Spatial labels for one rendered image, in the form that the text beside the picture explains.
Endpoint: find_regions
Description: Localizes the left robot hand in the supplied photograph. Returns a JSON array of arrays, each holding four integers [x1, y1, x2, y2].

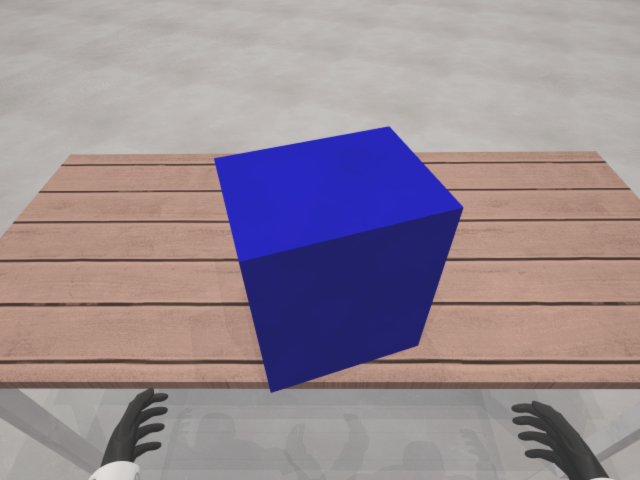
[[100, 388, 168, 468]]

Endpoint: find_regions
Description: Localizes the right robot hand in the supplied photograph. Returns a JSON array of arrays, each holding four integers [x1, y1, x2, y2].
[[511, 401, 609, 480]]

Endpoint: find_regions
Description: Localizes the table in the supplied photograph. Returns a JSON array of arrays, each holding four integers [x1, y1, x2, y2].
[[0, 151, 640, 478]]

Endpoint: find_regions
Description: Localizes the carton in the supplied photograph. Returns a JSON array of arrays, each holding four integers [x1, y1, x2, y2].
[[214, 126, 464, 393]]

